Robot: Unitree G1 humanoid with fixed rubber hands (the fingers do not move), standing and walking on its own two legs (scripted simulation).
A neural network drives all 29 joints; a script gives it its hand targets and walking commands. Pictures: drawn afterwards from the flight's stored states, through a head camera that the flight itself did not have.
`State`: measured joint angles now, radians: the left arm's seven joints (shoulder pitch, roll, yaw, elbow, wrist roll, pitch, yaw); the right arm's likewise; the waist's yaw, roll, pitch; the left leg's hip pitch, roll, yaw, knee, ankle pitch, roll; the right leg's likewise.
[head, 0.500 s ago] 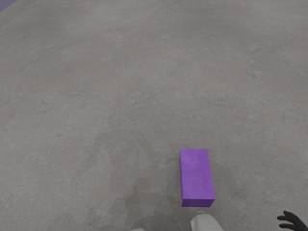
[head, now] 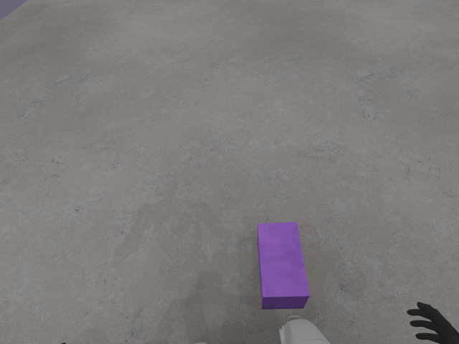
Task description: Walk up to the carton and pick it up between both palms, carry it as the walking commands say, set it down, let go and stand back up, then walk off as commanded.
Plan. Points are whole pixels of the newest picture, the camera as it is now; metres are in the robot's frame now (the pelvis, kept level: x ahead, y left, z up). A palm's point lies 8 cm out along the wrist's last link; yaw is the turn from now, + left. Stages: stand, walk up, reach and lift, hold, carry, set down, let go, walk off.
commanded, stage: walk up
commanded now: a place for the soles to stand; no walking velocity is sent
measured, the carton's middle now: (279, 264) +0.49 -0.14 -0.64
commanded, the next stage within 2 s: none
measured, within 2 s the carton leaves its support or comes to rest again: neither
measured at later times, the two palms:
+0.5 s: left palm out of the picture +0.12 +0.33 -0.07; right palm out of the picture +0.11 -0.35 -0.07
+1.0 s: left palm (155, 329) +0.18 +0.16 -0.07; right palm out of the picture +0.04 -0.51 -0.05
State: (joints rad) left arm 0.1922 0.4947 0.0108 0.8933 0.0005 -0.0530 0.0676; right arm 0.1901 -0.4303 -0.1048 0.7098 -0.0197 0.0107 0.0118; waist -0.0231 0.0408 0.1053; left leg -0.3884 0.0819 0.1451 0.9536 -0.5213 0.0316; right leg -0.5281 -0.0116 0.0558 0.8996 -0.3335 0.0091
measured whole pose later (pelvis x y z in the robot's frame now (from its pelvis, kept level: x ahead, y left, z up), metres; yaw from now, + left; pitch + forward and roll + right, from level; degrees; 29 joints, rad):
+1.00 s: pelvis +0.02 -0.14 +0.01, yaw -8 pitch +1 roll +3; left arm 0.22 0.47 0.02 0.68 0.03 0.03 -0.06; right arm 0.35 -0.51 -0.10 0.71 0.00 -0.06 -0.07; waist 0.00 -0.05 0.11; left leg -0.56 0.04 0.06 1.03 -0.55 0.00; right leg -0.54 0.03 0.05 0.85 -0.33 -0.04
